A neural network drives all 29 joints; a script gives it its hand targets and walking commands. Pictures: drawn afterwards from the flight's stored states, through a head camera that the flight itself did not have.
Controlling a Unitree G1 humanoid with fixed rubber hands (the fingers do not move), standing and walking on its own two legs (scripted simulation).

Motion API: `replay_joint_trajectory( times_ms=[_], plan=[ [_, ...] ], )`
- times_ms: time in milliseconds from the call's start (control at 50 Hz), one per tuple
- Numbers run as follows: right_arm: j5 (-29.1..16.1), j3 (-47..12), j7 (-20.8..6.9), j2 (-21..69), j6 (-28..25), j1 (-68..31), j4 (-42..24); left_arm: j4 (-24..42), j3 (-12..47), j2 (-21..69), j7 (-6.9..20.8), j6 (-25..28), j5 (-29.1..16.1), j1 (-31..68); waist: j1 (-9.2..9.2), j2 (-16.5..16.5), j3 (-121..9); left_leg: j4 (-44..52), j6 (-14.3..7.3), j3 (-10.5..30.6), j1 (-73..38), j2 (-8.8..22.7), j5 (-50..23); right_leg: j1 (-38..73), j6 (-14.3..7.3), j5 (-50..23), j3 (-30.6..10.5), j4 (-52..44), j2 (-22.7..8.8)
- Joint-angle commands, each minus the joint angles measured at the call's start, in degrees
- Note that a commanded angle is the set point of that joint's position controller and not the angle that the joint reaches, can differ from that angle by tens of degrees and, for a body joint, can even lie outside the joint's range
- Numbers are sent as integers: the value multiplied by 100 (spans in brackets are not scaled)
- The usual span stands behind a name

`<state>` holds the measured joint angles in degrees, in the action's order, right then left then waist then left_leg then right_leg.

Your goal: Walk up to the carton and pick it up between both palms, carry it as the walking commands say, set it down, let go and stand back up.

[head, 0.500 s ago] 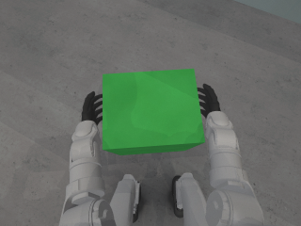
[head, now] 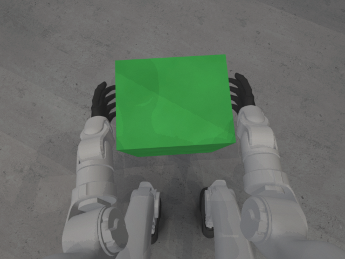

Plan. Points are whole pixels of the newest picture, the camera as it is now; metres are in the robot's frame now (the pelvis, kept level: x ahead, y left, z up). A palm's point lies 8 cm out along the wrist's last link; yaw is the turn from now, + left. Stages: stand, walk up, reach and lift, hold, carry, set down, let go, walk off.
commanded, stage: set down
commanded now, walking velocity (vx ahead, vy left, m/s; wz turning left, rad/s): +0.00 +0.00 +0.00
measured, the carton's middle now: (173, 115) +0.45 +0.02 -0.16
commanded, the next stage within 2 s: none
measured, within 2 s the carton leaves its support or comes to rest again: rests again in 1.94 s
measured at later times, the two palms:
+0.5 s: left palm (114, 119) +0.44 +0.18 -0.16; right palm (234, 109) +0.46 -0.15 -0.16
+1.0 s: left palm (123, 120) +0.46 +0.18 -0.25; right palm (226, 112) +0.49 -0.15 -0.25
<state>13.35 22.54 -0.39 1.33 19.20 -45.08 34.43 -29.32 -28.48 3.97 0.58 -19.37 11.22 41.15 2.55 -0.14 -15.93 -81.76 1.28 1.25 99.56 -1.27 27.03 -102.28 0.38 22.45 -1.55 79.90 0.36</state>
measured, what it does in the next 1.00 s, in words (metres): lowers itself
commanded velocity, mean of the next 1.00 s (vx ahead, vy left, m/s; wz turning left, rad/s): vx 0.00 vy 0.00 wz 0.00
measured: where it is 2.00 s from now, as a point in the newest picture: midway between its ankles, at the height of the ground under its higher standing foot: (180, 224)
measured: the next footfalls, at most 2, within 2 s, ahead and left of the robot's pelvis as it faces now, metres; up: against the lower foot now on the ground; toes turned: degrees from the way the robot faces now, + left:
none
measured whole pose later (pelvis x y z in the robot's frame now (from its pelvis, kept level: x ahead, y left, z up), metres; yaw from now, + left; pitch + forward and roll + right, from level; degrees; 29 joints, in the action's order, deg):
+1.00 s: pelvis -0.03 +0.00 -0.14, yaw +1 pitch +49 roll +2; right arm 9.2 21.0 1.7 -7.4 17.5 -65.0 43.3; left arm -37.5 -27.0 -3.3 -3.1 -17.6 6.4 60.6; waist 2.1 -0.3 -5.9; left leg -108.6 1.9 1.1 127.4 -2.4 30.6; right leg -130.4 1.0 25.1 -2.1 106.2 0.9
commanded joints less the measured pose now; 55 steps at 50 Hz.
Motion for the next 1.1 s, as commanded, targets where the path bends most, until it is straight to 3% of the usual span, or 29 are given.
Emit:
replay_joint_trajectory(
  times_ms=[0,420,1080],
  plan=[
    [-863,-3136,-1417,5403,-87,-3061,302,-216,3442,5025,1608,63,-942,3487,59,-246,-4902,638,6,-375,-1820,-764,-1380,3450,-3,-1188,238,-364,783],
    [-904,-2821,-1263,5087,-96,-4126,604,-424,3228,4763,1375,99,-1042,4631,20,-234,-5160,-413,1,-509,-879,-799,-956,2255,19,-758,428,732,821],
    [-1270,-2834,-1075,4330,-389,-5425,889,-647,3249,4171,1147,406,-1412,5973,48,-286,-5224,-1938,46,-654,215,-683,-996,1265,25,-880,572,2338,695]
  ],
)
